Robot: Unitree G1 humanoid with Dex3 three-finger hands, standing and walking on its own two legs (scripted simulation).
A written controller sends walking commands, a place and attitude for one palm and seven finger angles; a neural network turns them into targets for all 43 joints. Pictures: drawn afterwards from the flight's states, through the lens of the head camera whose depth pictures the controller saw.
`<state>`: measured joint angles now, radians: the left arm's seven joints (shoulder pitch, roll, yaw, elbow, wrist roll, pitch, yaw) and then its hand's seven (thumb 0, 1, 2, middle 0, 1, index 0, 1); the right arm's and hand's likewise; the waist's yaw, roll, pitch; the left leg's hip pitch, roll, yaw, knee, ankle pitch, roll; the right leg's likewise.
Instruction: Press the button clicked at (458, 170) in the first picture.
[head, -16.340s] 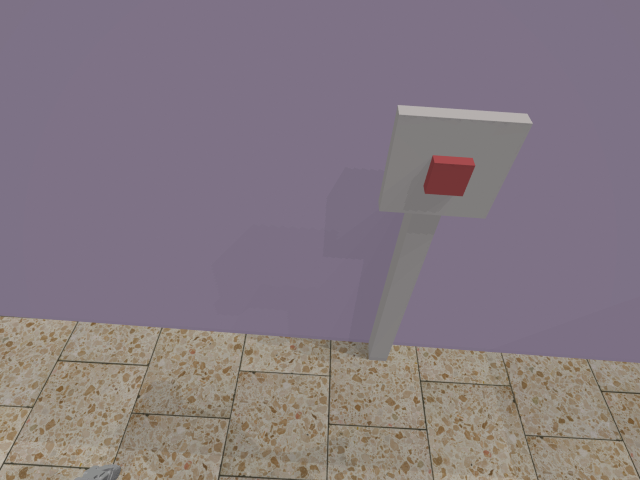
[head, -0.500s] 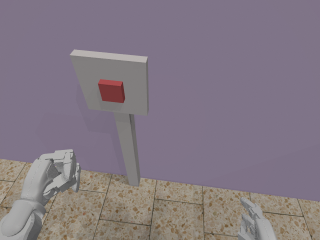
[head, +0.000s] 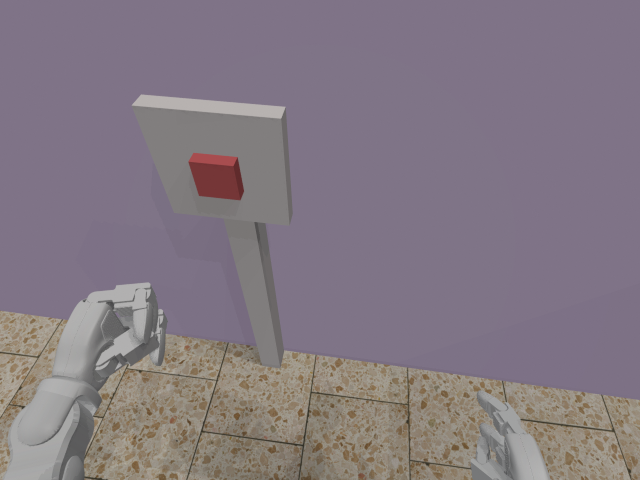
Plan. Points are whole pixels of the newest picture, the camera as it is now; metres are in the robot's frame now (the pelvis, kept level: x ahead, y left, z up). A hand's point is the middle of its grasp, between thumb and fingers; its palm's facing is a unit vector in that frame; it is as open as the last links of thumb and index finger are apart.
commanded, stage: aim a knuckle at the button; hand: left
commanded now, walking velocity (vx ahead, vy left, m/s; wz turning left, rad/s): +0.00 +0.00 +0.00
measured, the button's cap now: (218, 175) +0.52 +0.20 +0.09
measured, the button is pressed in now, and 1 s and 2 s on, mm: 0 0 0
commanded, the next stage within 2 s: press the button with the knuckle in 1.70 s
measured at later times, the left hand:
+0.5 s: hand (184, 273) +0.35 +0.20 +0.07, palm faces -0.08 -1.00 -0.02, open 3.1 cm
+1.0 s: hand (214, 225) +0.44 +0.19 +0.06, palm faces -0.07 -1.00 -0.02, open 3.1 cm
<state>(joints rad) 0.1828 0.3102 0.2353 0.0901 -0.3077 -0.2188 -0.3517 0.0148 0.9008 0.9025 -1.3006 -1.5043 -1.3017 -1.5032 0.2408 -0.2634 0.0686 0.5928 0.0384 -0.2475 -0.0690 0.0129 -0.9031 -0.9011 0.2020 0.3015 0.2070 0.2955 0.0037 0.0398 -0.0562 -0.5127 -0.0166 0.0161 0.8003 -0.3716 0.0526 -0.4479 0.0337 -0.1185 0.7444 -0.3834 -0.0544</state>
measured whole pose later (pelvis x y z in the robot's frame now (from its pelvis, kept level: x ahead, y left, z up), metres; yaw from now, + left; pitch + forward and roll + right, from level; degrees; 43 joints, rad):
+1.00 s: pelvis +0.01 +0.01 -0.01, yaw -3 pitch +13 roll -2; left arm -0.56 0.39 0.30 0.88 -0.19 -0.34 -0.30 0.02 0.90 0.90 -1.30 -1.50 -1.30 -1.50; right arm 0.34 -0.27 0.04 0.63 0.02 -0.05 -0.02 0.01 -0.91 -0.90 0.20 0.30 0.21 0.30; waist -0.09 0.01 -0.08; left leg -0.69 -0.01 0.06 0.86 -0.40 0.07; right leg -0.64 0.04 -0.07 0.82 -0.40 -0.04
